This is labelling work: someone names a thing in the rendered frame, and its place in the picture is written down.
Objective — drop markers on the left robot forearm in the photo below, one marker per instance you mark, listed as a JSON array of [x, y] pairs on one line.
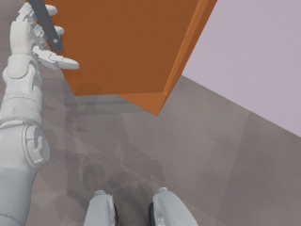
[[22, 103]]

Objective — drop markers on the cupboard door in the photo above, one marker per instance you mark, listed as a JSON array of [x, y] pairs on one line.
[[121, 46]]

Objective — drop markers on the robot left hand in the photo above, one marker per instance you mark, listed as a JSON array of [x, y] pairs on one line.
[[23, 39]]

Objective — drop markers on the robot left upper arm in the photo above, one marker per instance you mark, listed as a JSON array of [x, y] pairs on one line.
[[23, 149]]

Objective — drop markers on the handle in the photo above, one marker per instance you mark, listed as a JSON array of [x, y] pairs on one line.
[[47, 25]]

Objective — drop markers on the right robot thigh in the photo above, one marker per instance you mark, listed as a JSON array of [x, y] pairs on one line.
[[173, 211]]

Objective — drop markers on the robot right shin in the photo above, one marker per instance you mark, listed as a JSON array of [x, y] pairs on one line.
[[159, 221]]

